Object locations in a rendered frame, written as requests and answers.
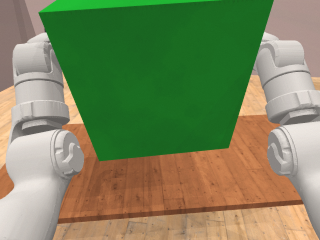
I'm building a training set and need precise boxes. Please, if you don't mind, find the robot right forearm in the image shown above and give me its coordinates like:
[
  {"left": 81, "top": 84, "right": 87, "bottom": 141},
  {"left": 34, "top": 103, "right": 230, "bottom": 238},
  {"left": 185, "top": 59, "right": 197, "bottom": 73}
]
[{"left": 253, "top": 32, "right": 320, "bottom": 126}]

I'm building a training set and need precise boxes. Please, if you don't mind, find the table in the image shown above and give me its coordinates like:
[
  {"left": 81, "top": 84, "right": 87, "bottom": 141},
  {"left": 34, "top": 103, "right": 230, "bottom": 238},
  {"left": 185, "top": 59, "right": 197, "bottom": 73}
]
[{"left": 0, "top": 114, "right": 304, "bottom": 224}]

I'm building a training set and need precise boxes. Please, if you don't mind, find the robot left upper arm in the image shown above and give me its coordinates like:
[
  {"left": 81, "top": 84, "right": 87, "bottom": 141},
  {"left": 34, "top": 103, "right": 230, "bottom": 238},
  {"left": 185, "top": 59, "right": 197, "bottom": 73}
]
[{"left": 0, "top": 129, "right": 84, "bottom": 240}]

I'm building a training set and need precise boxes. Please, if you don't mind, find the robot left forearm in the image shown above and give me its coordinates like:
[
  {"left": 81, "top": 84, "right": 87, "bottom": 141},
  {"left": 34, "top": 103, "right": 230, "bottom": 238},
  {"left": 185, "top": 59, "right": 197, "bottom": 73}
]
[{"left": 5, "top": 32, "right": 70, "bottom": 179}]

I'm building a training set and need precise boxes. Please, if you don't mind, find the carton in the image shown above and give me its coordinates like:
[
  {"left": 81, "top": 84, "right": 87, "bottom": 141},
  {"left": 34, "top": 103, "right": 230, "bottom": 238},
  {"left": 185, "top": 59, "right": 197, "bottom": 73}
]
[{"left": 38, "top": 0, "right": 274, "bottom": 161}]

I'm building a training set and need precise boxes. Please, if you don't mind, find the robot right upper arm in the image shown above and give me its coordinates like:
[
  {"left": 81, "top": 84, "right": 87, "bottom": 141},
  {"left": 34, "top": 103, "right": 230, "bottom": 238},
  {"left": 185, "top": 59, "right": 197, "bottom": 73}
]
[{"left": 267, "top": 121, "right": 320, "bottom": 240}]

